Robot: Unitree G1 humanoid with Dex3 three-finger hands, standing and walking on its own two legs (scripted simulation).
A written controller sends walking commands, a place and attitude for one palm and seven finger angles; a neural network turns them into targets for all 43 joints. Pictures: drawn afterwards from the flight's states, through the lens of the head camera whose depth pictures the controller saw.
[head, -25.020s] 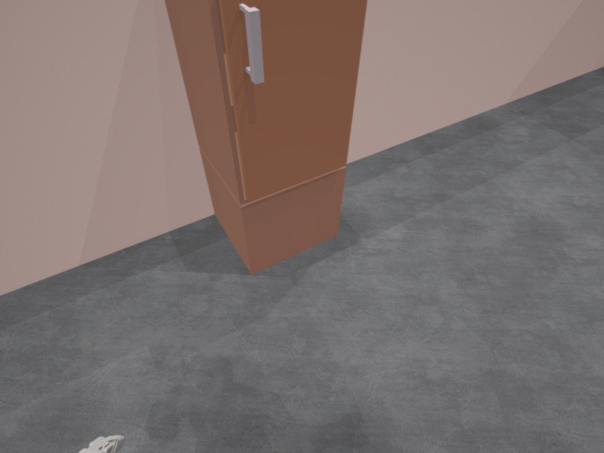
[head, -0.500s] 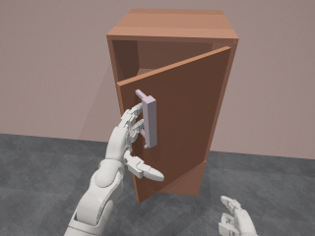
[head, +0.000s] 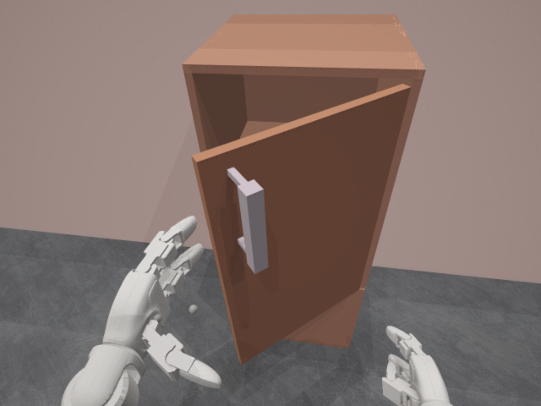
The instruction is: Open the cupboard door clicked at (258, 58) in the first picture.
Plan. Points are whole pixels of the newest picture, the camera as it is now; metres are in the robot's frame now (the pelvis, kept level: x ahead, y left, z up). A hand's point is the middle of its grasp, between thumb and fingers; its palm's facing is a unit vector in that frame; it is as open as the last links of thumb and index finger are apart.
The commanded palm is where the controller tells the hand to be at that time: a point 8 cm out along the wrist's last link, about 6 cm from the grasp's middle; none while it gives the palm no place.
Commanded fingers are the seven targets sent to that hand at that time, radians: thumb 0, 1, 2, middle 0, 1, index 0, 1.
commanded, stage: slide the hand sideways off the handle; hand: left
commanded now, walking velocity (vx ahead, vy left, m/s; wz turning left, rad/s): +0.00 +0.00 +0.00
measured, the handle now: (246, 221) +0.33 +0.07 +0.15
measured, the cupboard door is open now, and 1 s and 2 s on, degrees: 41 41 41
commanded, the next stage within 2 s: draw the hand back to the body in 0.08 s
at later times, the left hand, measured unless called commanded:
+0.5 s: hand (146, 322) +0.17 +0.16 +0.15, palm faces -0.03 -1.00 -0.07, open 16.3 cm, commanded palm +0.14 +0.21 +0.16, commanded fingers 0.00 -0.50 0.30 -0.15 -0.30 -0.15 -0.30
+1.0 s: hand (81, 308) +0.18 +0.24 +0.15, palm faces +0.29 -0.91 -0.29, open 13.7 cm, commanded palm +0.14 +0.28 +0.17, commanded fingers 0.00 0.27 0.63 -0.18 -0.30 -0.18 -0.30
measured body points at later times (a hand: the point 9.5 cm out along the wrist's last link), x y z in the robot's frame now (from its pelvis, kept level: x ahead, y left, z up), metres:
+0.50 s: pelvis -0.02 +0.01 +0.00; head -0.06 -0.02 +0.44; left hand +0.17 +0.21 +0.15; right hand +0.17 -0.21 -0.06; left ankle -0.02 +0.12 -0.73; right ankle -0.03 -0.09 -0.73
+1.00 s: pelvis -0.02 +0.04 +0.01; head -0.03 +0.03 +0.46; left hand +0.16 +0.28 +0.17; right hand +0.17 -0.18 -0.07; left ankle -0.02 +0.12 -0.73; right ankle -0.03 -0.09 -0.73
